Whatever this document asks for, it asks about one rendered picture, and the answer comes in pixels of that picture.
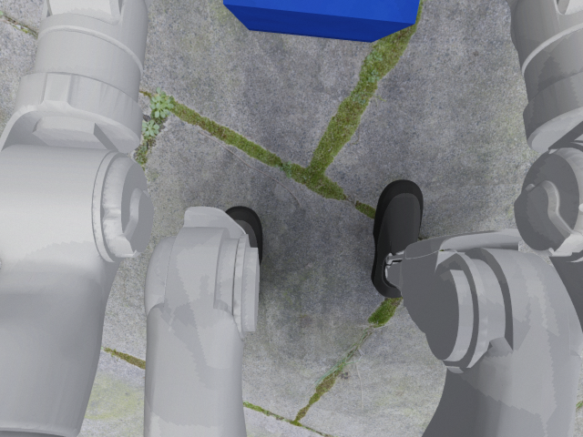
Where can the carton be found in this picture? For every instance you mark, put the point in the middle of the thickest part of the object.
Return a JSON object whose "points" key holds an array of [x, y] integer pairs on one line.
{"points": [[355, 20]]}

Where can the robot right upper arm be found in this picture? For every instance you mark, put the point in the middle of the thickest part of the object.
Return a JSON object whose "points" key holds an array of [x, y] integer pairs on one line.
{"points": [[549, 214]]}

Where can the robot right shin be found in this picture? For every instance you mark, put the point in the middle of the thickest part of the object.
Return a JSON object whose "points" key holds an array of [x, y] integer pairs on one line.
{"points": [[420, 260]]}

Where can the robot right forearm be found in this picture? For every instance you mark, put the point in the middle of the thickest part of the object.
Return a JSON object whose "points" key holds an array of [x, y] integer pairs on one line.
{"points": [[548, 37]]}

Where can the robot left forearm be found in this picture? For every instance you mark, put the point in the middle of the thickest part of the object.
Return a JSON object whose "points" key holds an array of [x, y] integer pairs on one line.
{"points": [[84, 88]]}

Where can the right robot thigh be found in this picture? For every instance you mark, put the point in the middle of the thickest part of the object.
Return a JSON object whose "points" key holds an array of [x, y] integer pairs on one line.
{"points": [[500, 315]]}

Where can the robot left upper arm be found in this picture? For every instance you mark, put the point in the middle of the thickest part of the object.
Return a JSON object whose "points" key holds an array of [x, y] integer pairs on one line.
{"points": [[68, 217]]}

